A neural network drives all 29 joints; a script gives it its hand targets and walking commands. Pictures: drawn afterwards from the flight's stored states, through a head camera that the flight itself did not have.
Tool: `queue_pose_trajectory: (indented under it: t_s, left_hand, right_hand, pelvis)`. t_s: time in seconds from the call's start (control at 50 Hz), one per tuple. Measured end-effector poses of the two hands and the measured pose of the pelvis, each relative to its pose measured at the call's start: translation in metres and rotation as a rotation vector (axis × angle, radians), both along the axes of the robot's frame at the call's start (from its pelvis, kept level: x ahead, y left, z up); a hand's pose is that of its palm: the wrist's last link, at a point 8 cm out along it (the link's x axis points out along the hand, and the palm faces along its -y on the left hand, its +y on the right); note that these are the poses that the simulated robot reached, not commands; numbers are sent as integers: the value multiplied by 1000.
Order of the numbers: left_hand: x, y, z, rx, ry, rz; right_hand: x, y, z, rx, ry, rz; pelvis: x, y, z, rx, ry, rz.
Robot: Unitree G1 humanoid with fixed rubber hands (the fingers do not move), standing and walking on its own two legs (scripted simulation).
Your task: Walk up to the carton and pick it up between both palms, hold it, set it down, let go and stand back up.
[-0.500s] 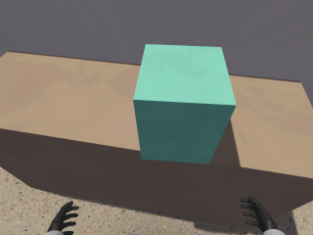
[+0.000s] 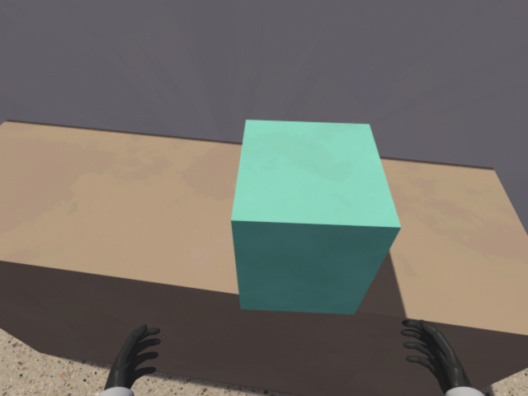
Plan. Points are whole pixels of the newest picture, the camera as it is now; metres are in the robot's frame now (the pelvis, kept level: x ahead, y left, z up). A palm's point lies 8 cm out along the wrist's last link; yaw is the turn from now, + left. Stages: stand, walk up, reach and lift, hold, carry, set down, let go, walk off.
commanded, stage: reach and lift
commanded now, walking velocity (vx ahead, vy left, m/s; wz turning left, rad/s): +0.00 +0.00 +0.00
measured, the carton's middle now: (302, 220) +0.38 -0.01 +0.06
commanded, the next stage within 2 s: none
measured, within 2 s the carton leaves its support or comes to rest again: neither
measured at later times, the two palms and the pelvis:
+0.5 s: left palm (140, 360) +0.16 +0.21 +0.01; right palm (464, 394) +0.15 -0.22 +0.00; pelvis +0.00 +0.02 +0.00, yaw -3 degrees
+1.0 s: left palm (156, 322) +0.19 +0.19 +0.06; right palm (471, 350) +0.18 -0.22 +0.06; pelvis -0.03 +0.00 +0.00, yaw -4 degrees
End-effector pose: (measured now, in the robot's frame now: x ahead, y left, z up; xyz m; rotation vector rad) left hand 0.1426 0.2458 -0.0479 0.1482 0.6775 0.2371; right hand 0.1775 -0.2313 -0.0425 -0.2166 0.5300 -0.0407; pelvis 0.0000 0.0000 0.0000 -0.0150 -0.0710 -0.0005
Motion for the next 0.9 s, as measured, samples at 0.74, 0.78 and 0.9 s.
queue_pose_trajectory:
  t_s: [0.74,0.78,0.9]
  left_hand:
    - [22,-53,78,-99,-375,-53]
    - [26,-56,81,-99,-390,-57]
    - [37,-59,92,-112,-409,-58]
  right_hand:
    - [-26,14,72,156,-271,-85]
    - [-22,14,75,160,-283,-87]
    - [-9,16,86,179,-307,-95]
  pelvis:
    - [-19,6,2,12,-4,-58]
    - [-22,4,2,14,-4,-58]
    - [-25,1,1,18,0,-57]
